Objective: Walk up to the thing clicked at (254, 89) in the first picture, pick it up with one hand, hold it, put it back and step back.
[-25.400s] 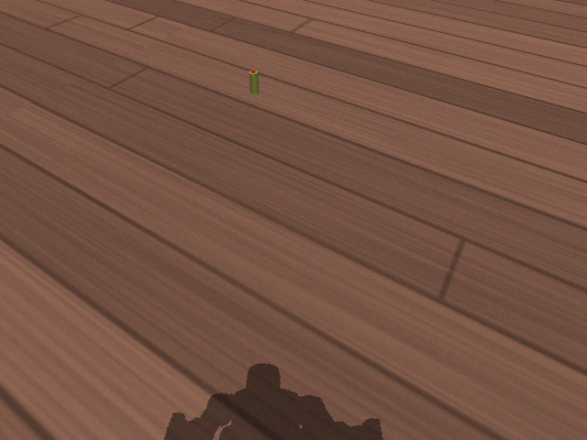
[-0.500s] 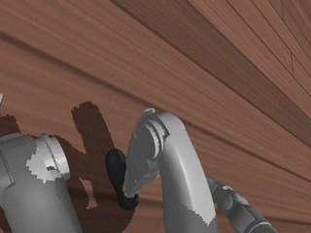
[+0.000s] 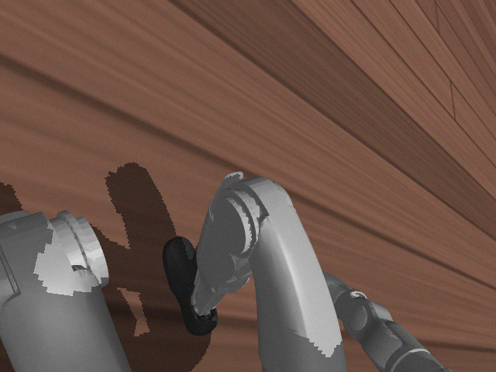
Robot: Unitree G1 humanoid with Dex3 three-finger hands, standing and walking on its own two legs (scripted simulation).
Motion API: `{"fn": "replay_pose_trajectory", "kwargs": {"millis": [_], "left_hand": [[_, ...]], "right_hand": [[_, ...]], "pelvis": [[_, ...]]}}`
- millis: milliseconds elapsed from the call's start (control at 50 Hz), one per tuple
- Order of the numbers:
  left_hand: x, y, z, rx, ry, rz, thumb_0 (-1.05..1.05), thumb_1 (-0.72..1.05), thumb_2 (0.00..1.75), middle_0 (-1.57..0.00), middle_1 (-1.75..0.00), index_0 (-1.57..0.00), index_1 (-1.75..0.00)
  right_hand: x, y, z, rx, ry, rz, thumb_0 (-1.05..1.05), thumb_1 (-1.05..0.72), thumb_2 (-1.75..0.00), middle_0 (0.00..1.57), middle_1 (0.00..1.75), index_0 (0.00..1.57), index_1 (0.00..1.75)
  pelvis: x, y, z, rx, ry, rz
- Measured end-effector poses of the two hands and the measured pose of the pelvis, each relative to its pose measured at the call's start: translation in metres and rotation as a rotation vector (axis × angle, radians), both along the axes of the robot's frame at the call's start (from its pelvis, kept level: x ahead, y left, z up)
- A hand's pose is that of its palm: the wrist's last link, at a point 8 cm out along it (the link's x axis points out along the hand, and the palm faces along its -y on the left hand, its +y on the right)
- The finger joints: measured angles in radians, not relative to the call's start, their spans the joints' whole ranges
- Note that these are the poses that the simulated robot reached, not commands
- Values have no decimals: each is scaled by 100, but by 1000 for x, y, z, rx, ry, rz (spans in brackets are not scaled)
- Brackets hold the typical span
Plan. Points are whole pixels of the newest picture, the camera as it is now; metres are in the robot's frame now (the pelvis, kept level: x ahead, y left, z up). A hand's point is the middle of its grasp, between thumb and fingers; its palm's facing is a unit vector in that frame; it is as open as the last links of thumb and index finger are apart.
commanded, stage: open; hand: left
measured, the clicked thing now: out of the picture +0.41 +0.25 -0.20
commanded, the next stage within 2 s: withdraw in 0.40 s
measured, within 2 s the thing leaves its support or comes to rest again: rests again in 0.90 s
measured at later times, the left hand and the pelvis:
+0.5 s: hand out of the picture +0.41 +0.24 -0.19, palm faces +0.21 -0.98 +0.01, open 11.4 cm; pelvis +0.00 +0.00 +0.00, yaw +0 degrees
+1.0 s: hand out of the picture +0.41 +0.33 -0.09, palm faces +0.23 -0.97 -0.08, open 16.1 cm; pelvis +0.00 +0.00 +0.02, yaw +3 degrees
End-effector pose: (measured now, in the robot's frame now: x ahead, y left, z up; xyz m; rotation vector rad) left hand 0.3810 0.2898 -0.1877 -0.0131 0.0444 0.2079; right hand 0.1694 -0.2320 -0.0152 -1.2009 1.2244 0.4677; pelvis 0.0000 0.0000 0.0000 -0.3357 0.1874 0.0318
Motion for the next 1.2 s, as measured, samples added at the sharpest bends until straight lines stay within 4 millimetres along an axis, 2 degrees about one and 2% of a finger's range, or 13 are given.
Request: {"fn": "replay_pose_trajectory", "kwargs": {"millis": [140, 320, 600, 700, 780, 880, 980, 1100, 1200], "left_hand": [[1, 1, 0, -3, -6, 0, 0, -1, 87, -90, -93, -86, -95], [1, 1, 1, 1, -6, 0, 0, -9, 61, -79, -72, -77, -74], [2, 0, 0, 0, -5, 4, 0, -16, 43, -55, -46, -52, -49], [5, 9, 5, 15, -31, 5, 0, -18, 37, -44, -37, -41, -40], [5, 31, 23, 41, -79, 44, 0, -20, 32, -36, -30, -33, -33], [0, 63, 62, 86, -104, 48, 0, -24, 25, -28, -21, -24, -25], [-2, 82, 96, 88, -69, 21, 0, -33, 16, -20, -13, -16, -16], [-5, 103, 115, 172, 118, 21, 0, -46, 10, -12, -8, -10, -10], [-21, 135, 146, 253, 239, 106, -1, -52, 8, -10, -8, -9, -10]], "right_hand": [[-1, 3, 3, -6, -1, 6, 0, -90, -89, 21, 30, 21, 30], [-3, 5, 5, -8, -1, 7, 0, -90, -89, 21, 30, 21, 30], [-5, 3, 5, -11, 4, -1, 0, -90, -90, 21, 30, 21, 30], [-5, 2, 4, -13, -2, -13, 0, -90, -90, 21, 30, 21, 30], [-5, 1, 3, -9, -12, -44, 0, -90, -90, 21, 30, 21, 30], [0, 1, 2, 30, -45, -108, 0, -90, -90, 21, 30, 21, 30], [13, 1, 4, 94, -113, -164, 0, -89, -89, 21, 30, 21, 30], [20, 2, 3, 163, -185, -298, 0, -90, -90, 21, 30, 21, 30], [13, 1, -3, 213, -166, -410, 0, -93, -91, 21, 31, 21, 30]], "pelvis": [[-1, 2, 0, -8, -5, 0], [-2, 3, 1, -14, -11, 0], [-2, 2, 1, -11, -9, -2], [-2, 2, 1, -9, -7, -3], [0, 1, 2, -1, 4, 3], [2, -1, 9, 15, 53, 19], [3, 0, 17, 29, 103, 36], [3, -1, 27, 56, 157, 43], [6, -4, 40, 86, 223, 59]]}}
